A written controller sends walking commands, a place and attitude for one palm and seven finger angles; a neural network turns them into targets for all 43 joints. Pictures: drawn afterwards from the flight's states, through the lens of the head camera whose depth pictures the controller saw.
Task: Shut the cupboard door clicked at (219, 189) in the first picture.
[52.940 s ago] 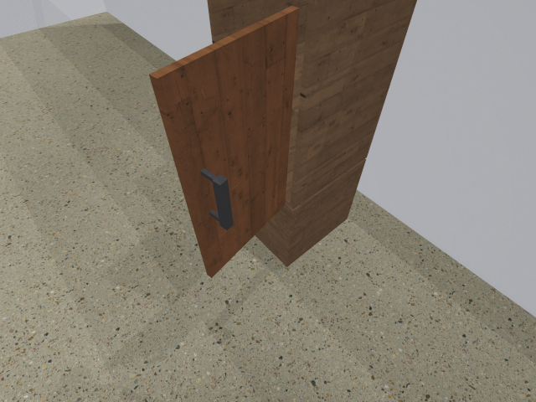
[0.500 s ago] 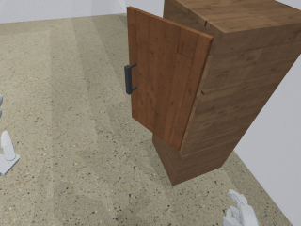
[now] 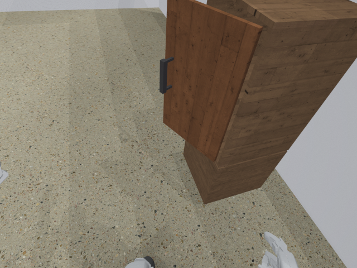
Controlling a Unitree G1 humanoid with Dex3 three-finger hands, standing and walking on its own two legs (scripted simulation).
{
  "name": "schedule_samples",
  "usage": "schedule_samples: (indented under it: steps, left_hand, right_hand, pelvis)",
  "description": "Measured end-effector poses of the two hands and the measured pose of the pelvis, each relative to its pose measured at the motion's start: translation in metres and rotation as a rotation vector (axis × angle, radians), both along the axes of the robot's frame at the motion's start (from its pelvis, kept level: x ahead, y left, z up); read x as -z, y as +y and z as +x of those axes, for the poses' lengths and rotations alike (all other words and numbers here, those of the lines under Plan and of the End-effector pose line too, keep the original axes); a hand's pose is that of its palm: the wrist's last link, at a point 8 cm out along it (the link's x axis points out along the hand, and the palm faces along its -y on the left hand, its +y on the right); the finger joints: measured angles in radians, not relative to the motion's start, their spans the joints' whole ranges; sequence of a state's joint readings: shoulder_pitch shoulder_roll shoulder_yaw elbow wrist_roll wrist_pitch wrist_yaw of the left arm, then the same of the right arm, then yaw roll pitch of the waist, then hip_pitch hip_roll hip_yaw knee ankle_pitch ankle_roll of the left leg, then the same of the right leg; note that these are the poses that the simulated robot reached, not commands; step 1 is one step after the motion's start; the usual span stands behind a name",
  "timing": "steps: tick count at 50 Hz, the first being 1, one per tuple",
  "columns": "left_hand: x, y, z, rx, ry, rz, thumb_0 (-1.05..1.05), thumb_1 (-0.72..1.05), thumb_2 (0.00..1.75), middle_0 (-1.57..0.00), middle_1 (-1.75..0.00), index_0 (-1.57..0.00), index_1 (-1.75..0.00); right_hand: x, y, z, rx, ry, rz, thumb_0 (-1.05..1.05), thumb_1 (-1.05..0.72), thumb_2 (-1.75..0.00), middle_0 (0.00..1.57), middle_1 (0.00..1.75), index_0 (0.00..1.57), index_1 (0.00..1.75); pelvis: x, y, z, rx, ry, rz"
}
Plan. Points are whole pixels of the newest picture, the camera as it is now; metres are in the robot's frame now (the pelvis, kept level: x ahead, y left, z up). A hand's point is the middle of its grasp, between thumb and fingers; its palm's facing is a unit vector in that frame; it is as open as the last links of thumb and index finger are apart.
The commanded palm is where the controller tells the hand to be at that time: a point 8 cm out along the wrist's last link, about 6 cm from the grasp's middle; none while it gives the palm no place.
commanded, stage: step back with the hand held close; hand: left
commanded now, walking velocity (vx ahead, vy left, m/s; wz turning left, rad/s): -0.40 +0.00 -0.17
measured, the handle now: (166, 75) +0.80 +0.07 -0.01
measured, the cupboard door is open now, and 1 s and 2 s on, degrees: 27 27 27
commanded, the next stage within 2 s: stop stepping back and stand still in 0.02 s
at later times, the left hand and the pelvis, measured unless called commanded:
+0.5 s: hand out of the picture +0.10 +0.27 +0.19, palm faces +0.34 -0.85 -0.40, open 7.4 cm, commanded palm +0.07 +0.32 +0.20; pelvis -0.11 +0.04 +0.02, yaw -7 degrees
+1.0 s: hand out of the picture +0.11 +0.30 +0.19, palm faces +0.35 -0.84 -0.42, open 7.4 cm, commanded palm +0.06 +0.33 +0.20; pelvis -0.13 +0.06 +0.02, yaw -9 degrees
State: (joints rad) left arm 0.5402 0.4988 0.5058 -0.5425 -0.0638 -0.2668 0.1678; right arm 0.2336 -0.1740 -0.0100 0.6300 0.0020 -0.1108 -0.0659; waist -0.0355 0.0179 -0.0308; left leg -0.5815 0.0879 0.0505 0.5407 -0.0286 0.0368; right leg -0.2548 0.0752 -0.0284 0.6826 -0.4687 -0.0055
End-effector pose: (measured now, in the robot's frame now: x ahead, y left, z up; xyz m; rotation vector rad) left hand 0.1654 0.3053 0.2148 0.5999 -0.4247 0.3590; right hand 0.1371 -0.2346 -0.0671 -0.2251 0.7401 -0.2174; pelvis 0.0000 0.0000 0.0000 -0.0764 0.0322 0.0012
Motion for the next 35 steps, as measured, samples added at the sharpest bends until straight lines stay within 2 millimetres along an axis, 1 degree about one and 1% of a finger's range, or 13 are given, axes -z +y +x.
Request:
schedule_samples:
  steps: [2, 4, 6, 9, 13, 15, 18, 22, 25, 27, 31, 33, 35]
  left_hand:
    - [0.005, -0.003, -0.014, -0.005, 0.015, -0.007, 0.01, 0.89, 0.89, -0.21, -0.31, -0.21, -0.31]
    - [0.009, -0.006, -0.023, -0.002, 0.03, -0.052, 0.01, 0.89, 0.89, -0.21, -0.31, -0.21, -0.31]
    - [0.009, -0.007, -0.029, 0.008, 0.029, -0.086, 0.01, 0.88, 0.89, -0.21, -0.31, -0.21, -0.31]
    - [0.008, -0.002, -0.029, 0.038, 0.007, -0.106, 0.01, 0.88, 0.89, -0.21, -0.31, -0.21, -0.31]
    - [0.012, 0.012, -0.027, 0.05, 0.035, -0.121, 0.01, 0.88, 0.89, -0.21, -0.31, -0.21, -0.31]
    - [0.013, 0.014, -0.034, 0.05, 0.075, -0.123, 0.01, 0.88, 0.89, -0.21, -0.31, -0.21, -0.31]
    - [0.011, 0.009, -0.053, 0.065, 0.119, -0.112, 0.01, 0.89, 0.89, -0.21, -0.31, -0.21, -0.31]
    - [0.007, 0.002, -0.085, 0.095, 0.13, -0.092, 0.01, 0.89, 0.89, -0.21, -0.31, -0.21, -0.31]
    - [0.007, 0.01, -0.1, 0.076, 0.086, -0.114, 0.01, 0.88, 0.89, -0.21, -0.31, -0.21, -0.31]
    - [0.01, 0.021, -0.1, 0.047, 0.043, -0.144, 0.01, 0.88, 0.89, -0.21, -0.31, -0.21, -0.31]
    - [0.02, 0.04, -0.087, 0.016, -0.012, -0.2, 0.01, 0.88, 0.89, -0.21, -0.31, -0.21, -0.31]
    - [0.023, 0.041, -0.081, 0.023, 0.018, -0.201, 0.01, 0.89, 0.89, -0.2, -0.31, -0.2, -0.31]
    - [0.022, 0.035, -0.079, 0.052, 0.067, -0.18, 0.01, 0.89, 0.89, -0.2, -0.31, -0.2, -0.31]
  right_hand:
    - [0.004, 0.003, -0.001, -0.027, -0.011, 0.008, 0.02, -0.91, -0.9, 0.2, 0.3, 0.2, 0.3]
    - [0.004, 0.008, -0.007, -0.039, 0.002, 0.013, 0.02, -0.91, -0.9, 0.2, 0.3, 0.2, 0.3]
    - [-0.001, 0.012, -0.013, -0.037, 0.014, 0.007, 0.02, -0.91, -0.9, 0.2, 0.3, 0.2, 0.3]
    - [-0.01, 0.017, -0.022, -0.012, -0.013, -0.014, 0.02, -0.91, -0.9, 0.2, 0.3, 0.21, 0.3]
    - [-0.025, 0.022, -0.04, 0.025, -0.074, -0.012, 0.02, -0.91, -0.9, 0.2, 0.3, 0.21, 0.3]
    - [-0.033, 0.023, -0.054, 0.035, -0.101, -0.007, 0.02, -0.91, -0.9, 0.2, 0.3, 0.21, 0.3]
    - [-0.04, 0.022, -0.077, 0.043, -0.116, -0.002, 0.01, -0.91, -0.9, 0.2, 0.3, 0.21, 0.3]
    - [-0.031, 0.016, -0.113, 0.047, -0.064, -0.025, 0.01, -0.91, -0.9, 0.2, 0.3, 0.21, 0.3]
    - [-0.02, 0.011, -0.142, 0.081, 0.023, -0.049, 0.01, -0.91, -0.9, 0.2, 0.3, 0.21, 0.3]
    - [-0.014, 0.01, -0.16, 0.105, 0.064, -0.07, 0.01, -0.91, -0.9, 0.2, 0.3, 0.21, 0.3]
    - [-0.003, 0.015, -0.186, 0.154, 0.08, -0.091, 0.02, -0.91, -0.9, 0.2, 0.3, 0.2, 0.3]
    - [-0.003, 0.024, -0.196, 0.178, 0.066, -0.062, 0.02, -0.91, -0.9, 0.2, 0.3, 0.2, 0.3]
    - [-0.005, 0.035, -0.203, 0.19, 0.05, -0.022, 0.02, -0.91, -0.9, 0.2, 0.3, 0.2, 0.3]
  pelvis:
    - [0.003, 0.0, -0.013, 0.031, 0.005, 0.013]
    - [-0.002, 0.004, -0.022, 0.043, -0.014, 0.017]
    - [-0.007, 0.008, -0.026, 0.06, -0.022, 0.039]
    - [-0.008, 0.017, -0.033, 0.071, -0.016, 0.037]
    - [-0.011, 0.025, -0.057, 0.082, -0.029, 0.038]
    - [-0.015, 0.026, -0.068, 0.088, -0.028, 0.029]
    - [-0.019, 0.026, -0.082, 0.094, -0.02, 0.038]
    - [-0.017, 0.03, -0.102, 0.095, -0.042, 0.036]
    - [-0.016, 0.036, -0.106, 0.126, -0.054, 0.047]
    - [-0.014, 0.042, -0.108, 0.138, -0.056, 0.046]
    - [-0.004, 0.055, -0.119, 0.119, -0.072, 0.037]
    - [-0.006, 0.057, -0.125, 0.132, -0.082, 0.047]
    - [-0.012, 0.057, -0.129, 0.142, -0.081, 0.048]
